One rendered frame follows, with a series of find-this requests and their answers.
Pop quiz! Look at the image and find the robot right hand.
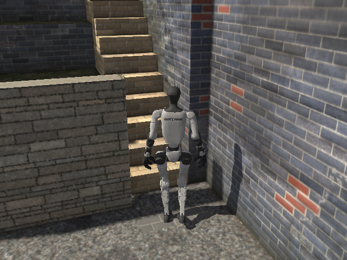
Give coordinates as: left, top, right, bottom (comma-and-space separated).
194, 154, 207, 168

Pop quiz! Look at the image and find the robot left hand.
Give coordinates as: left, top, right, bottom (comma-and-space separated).
143, 156, 156, 170

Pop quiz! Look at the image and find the robot head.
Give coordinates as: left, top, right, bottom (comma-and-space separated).
164, 86, 183, 113

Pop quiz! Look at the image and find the right robot forearm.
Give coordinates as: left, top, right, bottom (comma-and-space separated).
194, 131, 205, 156

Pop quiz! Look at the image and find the robot right upper arm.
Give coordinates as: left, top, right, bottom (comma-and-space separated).
185, 109, 200, 140

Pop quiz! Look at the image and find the left robot forearm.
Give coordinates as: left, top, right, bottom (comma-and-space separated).
144, 132, 155, 157

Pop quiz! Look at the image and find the right robot shin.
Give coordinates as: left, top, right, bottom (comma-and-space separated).
178, 178, 187, 216

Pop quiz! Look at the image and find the robot left upper arm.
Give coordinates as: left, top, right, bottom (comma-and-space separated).
149, 109, 162, 140

